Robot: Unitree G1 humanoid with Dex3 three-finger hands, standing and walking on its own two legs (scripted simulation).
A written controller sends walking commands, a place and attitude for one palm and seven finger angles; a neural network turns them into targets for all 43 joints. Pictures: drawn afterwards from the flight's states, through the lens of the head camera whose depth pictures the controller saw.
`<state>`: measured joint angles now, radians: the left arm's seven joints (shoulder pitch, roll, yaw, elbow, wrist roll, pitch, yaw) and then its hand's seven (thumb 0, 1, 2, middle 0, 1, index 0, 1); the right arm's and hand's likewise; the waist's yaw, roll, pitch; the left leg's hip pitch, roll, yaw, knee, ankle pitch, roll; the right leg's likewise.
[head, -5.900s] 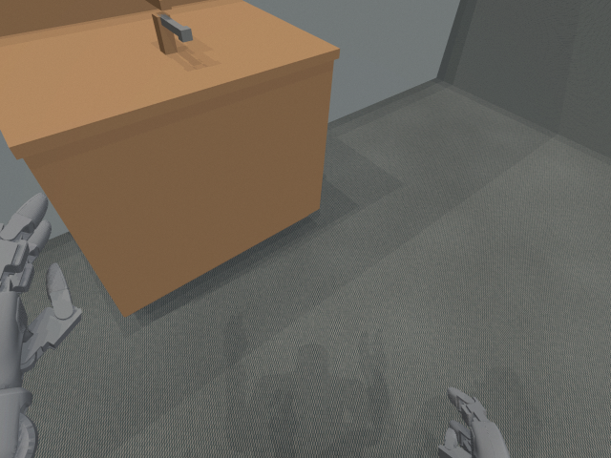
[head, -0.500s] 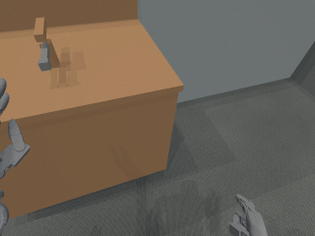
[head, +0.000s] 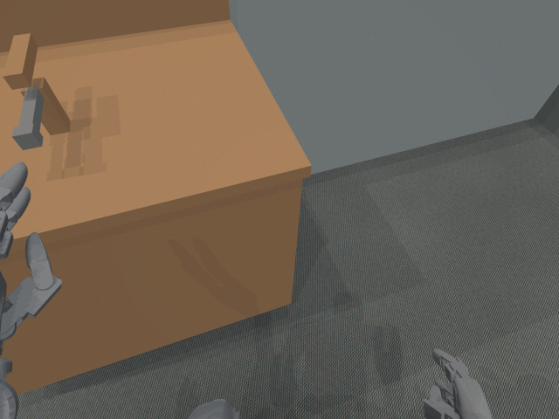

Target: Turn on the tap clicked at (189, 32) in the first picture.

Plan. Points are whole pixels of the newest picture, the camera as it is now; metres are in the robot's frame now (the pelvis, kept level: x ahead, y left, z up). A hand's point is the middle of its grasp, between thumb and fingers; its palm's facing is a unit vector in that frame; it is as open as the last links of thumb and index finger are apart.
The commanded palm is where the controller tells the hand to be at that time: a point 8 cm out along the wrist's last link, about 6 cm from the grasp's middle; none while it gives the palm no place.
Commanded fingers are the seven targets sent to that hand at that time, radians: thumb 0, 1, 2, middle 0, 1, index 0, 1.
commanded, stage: take the last steps up to it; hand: left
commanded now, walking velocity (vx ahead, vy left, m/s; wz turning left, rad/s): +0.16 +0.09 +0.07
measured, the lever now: (28, 136) +0.49 +0.42 +0.11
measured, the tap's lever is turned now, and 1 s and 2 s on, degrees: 0 0 0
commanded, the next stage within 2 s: come to a stop and stand still in 0.16 s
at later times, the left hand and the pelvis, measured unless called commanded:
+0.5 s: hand (63, 247) +0.26 +0.24 +0.16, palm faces +0.41 -0.80 -0.45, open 7.4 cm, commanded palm +0.20 +0.28 +0.17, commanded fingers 0.00 0.90 0.90 -0.20 -0.30 -0.20 -0.30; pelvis +0.05 +0.00 -0.01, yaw +1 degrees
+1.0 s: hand out of the picture +0.24 +0.29 +0.17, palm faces +0.39 -0.86 -0.32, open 7.4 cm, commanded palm +0.17 +0.33 +0.17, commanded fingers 0.00 0.90 0.90 -0.20 -0.30 -0.20 -0.30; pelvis +0.00 +0.05 +0.00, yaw -1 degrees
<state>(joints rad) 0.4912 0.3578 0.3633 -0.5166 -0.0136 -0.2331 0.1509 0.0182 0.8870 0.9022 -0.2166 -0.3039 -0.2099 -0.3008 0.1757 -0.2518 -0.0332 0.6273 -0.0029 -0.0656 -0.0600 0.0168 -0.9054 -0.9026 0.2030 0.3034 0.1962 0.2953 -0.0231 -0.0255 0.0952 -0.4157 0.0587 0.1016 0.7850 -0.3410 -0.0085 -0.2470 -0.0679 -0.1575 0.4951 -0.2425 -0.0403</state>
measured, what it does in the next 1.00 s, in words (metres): steps on the spot: left foot, then right foot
